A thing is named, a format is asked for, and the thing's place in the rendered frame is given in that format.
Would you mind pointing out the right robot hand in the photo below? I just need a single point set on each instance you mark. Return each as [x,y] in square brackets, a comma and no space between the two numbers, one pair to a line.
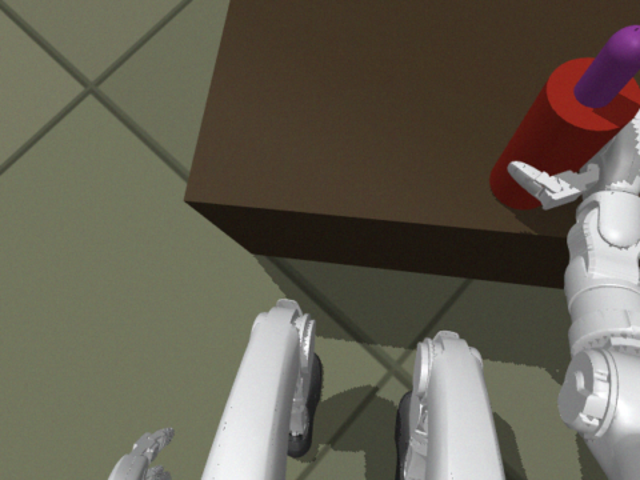
[614,167]

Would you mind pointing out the left robot hand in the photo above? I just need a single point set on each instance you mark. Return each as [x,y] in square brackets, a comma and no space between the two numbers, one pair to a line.
[135,465]

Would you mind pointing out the right robot arm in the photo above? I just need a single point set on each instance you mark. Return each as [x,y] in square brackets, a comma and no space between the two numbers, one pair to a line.
[600,396]

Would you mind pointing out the left robot foot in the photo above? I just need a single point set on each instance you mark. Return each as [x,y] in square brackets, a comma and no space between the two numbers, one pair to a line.
[299,445]

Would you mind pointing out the bottle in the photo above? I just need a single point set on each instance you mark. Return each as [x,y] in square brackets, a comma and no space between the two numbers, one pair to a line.
[582,106]

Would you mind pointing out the right robot foot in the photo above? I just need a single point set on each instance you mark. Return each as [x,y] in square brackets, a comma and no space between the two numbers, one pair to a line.
[402,434]

